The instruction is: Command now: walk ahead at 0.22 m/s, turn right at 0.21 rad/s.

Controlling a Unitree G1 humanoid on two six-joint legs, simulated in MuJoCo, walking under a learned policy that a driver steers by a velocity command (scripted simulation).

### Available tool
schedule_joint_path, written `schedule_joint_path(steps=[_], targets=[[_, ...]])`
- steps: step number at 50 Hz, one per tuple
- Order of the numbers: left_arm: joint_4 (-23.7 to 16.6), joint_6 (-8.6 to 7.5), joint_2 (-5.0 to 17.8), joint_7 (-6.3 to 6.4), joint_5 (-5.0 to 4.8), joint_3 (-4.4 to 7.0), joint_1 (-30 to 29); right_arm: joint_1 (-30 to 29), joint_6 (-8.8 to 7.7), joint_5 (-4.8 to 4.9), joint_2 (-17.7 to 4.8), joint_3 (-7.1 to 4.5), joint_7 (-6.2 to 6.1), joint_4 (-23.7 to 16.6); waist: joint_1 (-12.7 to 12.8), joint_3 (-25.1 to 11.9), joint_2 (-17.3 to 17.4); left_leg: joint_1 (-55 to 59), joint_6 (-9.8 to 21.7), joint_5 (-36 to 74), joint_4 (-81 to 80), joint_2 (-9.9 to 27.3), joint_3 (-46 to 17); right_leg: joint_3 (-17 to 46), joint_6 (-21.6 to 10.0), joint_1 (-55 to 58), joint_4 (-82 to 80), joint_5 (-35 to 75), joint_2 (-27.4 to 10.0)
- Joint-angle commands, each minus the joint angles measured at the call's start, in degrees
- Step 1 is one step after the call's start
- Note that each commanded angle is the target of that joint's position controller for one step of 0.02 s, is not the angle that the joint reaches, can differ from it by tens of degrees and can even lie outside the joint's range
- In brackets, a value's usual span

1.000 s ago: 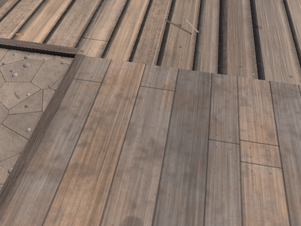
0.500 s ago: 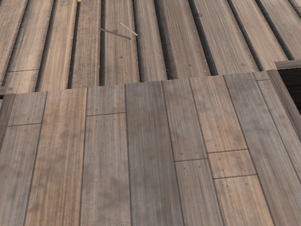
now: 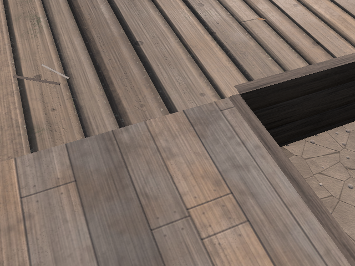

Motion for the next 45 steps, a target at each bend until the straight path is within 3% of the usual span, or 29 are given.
schedule_joint_path(steps=[1,3,4,5,6,7,8,9,10,12,14,18,23,25,26,27,28,29,30,31,32,34,36,39,43,45], targets=[[-1.4,-0.81,3.5,-0.6,0.12,0.05,4.8,-0.2,0.0,-0.16,-10.1,-2.89,0.94,-2.3,1.3,-4.9,12.3,-1.2,7.8,-23.1,-15.4,12.2,-14.6,-5.1,-2.1,8.5,-10.3,-1.4,0.6],[0.2,-1.95,2.8,-0.49,-0.08,-0.48,7.2,0.5,0.82,0.47,-10.9,-3.47,1.18,-1.3,3.0,-3.6,9.7,-4.8,6.8,-26.3,-14.5,11.5,-13.5,-7.3,-4.4,15.5,-20.0,3.7,1.0],[1.5,-2.59,2.3,-0.3,0.03,-0.73,9.6,0.2,1.25,0.91,-10.4,-3.54,1.1,-1.1,4.6,-2.2,8.1,-8.7,5.5,-29.4,-12.5,9.9,-11.8,-8.0,-5.9,21.0,-26.5,7.0,1.2],[3.0,-3.14,3.0,0.12,0.3,-0.68,12.7,-1.4,1.3,0.83,-8.3,-3.19,1.09,-1.6,6.4,0.1,4.6,-14.1,3.1,-30.8,-7.3,7.1,-9.0,-5.2,-7.2,25.4,-32.3,3.6,0.4],[3.7,-3.82,5.9,0.69,0.88,-0.29,16.0,-2.4,0.85,0.81,-3.1,-1.98,1.45,-3.2,7.3,-0.7,-8.3,-22.3,0.6,-28.6,10.9,1.9,-2.7,13.7,-9.3,30.0,-42.1,-11.6,-13.0],[2.3,-4.0,12.6,1.35,0.13,1.47,13.7,-5.3,0.29,0.55,-3.1,-1.8,1.35,-5.5,6.8,4.7,-12.5,-31.5,-1.1,-21.0,20.0,-3.1,-0.5,33.0,-14.0,22.9,-50.0,-25.0,-24.7],[2.8,-4.3,10.6,2.1,0.34,1.32,11.4,-7.9,-0.11,0.13,-7.6,-3.0,1.53,-5.9,5.5,9.0,-5.8,-29.6,-1.0,-14.4,23.5,1.1,-6.2,30.6,-15.0,17.0,-50.5,-22.2,-23.6],[2.5,-5.1,8.2,2.11,-0.28,0.63,7.9,-5.0,-0.52,0.57,-7.7,-3.31,2.26,-4.6,2.4,8.0,-5.9,-28.0,-1.4,-10.2,24.0,1.5,-6.7,25.5,-13.4,17.5,-50.0,-15.7,-20.1],[2.5,-5.9,7.0,1.95,-0.63,0.45,6.5,-2.6,-0.84,0.22,-8.2,-3.54,2.62,-2.9,1.4,6.2,-5.5,-26.5,-2.0,-7.7,24.6,1.6,-6.2,19.9,-11.8,19.7,-49.6,-7.9,-17.3],[3.4,-7.36,5.3,1.99,-1.08,0.04,7.8,-0.9,-0.91,-0.8,-7.6,-3.67,3.12,-1.0,1.4,2.5,-4.7,-23.9,-2.9,-4.4,27.7,1.7,-4.1,12.8,-11.1,21.9,-48.3,3.1,-14.0],[5.1,-8.02,4.9,1.79,-1.17,0.09,11.1,-3.5,-0.81,-0.63,-5.7,-3.23,3.28,-1.6,2.5,2.4,-4.1,-25.1,-3.5,-2.6,27.8,2.2,-3.2,10.3,-11.6,23.1,-47.7,8.3,-13.7],[7.6,-8.13,4.7,1.72,-0.77,0.23,15.2,-10.8,-0.8,-0.52,-4.1,-2.4,3.47,-3.7,5.2,4.3,-4.6,-25.3,-4.4,-0.2,20.4,2.7,-1.8,7.6,-12.1,23.9,-46.6,15.4,-13.8],[10.1,-8.4,6.5,2.1,-0.4,0.61,17.3,-14.9,-1.43,-0.25,-4.1,-1.89,3.48,-5.9,5.6,5.0,-5.3,-18.1,-1.3,-2.7,11.0,1.3,0.2,5.8,-11.1,24.8,-42.2,30.7,-15.9],[10.4,-8.45,7.3,2.16,-0.41,0.76,15.5,-10.5,-1.75,-0.11,-4.8,-2.25,2.77,-4.9,2.8,3.3,-5.4,-8.7,0.9,-4.7,8.1,-1.0,1.5,4.5,-9.7,23.4,-37.5,43.1,-16.1],[10.7,-8.41,7.9,2.1,-0.55,0.88,14.6,-4.4,-2.08,-0.11,-5.5,-2.78,2.11,-2.9,-0.4,0.1,-4.3,0.0,2.1,-4.3,5.5,-3.1,2.3,2.4,-8.7,22.4,-29.9,53.1,-14.8],[10.9,-8.42,7.4,2.03,-0.79,0.67,14.3,5.2,-2.74,-0.59,-7.2,-3.62,1.29,0.4,-4.4,-5.9,-1.6,13.7,3.5,-3.2,3.7,-3.0,1.5,-0.7,-7.4,17.8,-17.9,54.5,-11.8],[8.9,-8.7,4.1,1.82,-1.76,-0.43,14.8,14.9,-3.3,-1.9,-12.4,-4.96,0.41,1.9,-7.8,-13.7,5.5,30.2,7.2,-15.1,0.6,10.6,-14.8,-3.3,-5.5,3.6,0.2,37.5,-7.8],[8.1,-8.83,0.3,1.66,-1.88,-0.96,18.5,18.2,-3.17,-1.55,-17.6,-5.92,0.73,3.2,-5.8,-18.9,17.6,36.8,12.5,-19.0,-8.2,24.0,-41.9,-3.5,-4.1,-10.3,16.4,-2.5,2.1],[8.2,-8.54,5.1,1.79,-0.41,0.38,13.8,13.4,-2.87,0.1,-13.8,-5.1,1.06,3.4,-4.3,-12.1,9.0,29.7,11.8,-20.0,-10.0,21.5,-41.5,2.5,-5.5,-14.0,21.4,-0.7,-1.3],[7.6,-8.78,4.7,1.26,-0.51,0.47,11.2,7.3,-2.94,0.45,-10.3,-4.18,1.28,2.4,-1.6,-5.3,5.9,21.9,10.9,-16.8,-10.4,19.6,-32.4,1.6,-6.0,-14.4,20.5,5.0,-4.4],[7.5,-8.91,3.3,0.9,-0.59,0.12,9.6,3.9,-3.29,0.31,-7.1,-3.31,1.52,2.1,-0.3,-2.5,4.1,16.3,9.5,-10.7,-12.2,16.4,-25.9,0.7,-6.0,-12.6,17.2,8.8,-6.5],[8.3,-7.65,1.9,0.33,0.41,-0.1,10.6,2.4,-4.01,0.54,-4.4,-2.37,1.44,3.2,2.2,-0.9,6.4,10.3,7.8,-2.4,-14.5,12.1,-17.6,-0.8,-4.8,-8.4,13.6,10.9,-8.3],[8.2,-6.79,0.7,-0.28,0.54,-0.28,10.0,4.9,-4.93,0.81,-4.7,-2.37,1.44,4.8,2.8,-1.0,6.1,9.3,8.7,4.5,-15.6,11.5,-14.5,-2.1,-3.9,-8.3,12.2,12.0,-8.3],[5.2,-6.44,0.3,-0.65,1.05,-0.49,2.1,8.4,-5.24,1.35,-5.2,-2.44,1.35,7.2,2.1,1.9,4.8,9.6,10.2,7.1,-17.8,10.3,-12.9,-4.0,-1.5,-14.2,5.5,17.0,-9.5],[1.6,-6.79,-1.1,-0.85,0.45,-1.42,-8.1,11.0,-5.03,1.41,-5.6,-2.54,1.12,8.8,0.1,3.0,4.9,8.8,9.4,12.1,-16.6,7.7,-10.7,-5.8,0.8,-11.9,-10.1,24.6,-7.5],[0.6,-6.87,-0.7,-0.67,0.09,-1.54,-11.4,12.6,-4.89,1.27,-6.4,-2.75,0.94,9.4,-0.9,2.2,5.0,10.2,9.0,15.2,-14.8,7.9,-11.3,-6.1,1.0,-9.5,-14.4,26.5,-6.2]])
Velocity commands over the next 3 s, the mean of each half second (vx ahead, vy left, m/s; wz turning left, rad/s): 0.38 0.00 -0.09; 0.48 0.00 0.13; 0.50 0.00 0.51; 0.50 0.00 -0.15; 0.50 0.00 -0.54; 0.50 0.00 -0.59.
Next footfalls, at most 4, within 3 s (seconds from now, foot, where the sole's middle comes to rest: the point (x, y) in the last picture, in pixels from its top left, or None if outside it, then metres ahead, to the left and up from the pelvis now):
0.12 right None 0.02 -0.10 -0.78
0.54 left None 0.32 0.11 -0.78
1.04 right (193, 230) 0.62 -0.07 -0.78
1.58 left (123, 187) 0.81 0.21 -0.78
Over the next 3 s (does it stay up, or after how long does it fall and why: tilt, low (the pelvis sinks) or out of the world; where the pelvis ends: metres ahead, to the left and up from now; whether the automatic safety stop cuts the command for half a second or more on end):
stays up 1.44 0.21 0.00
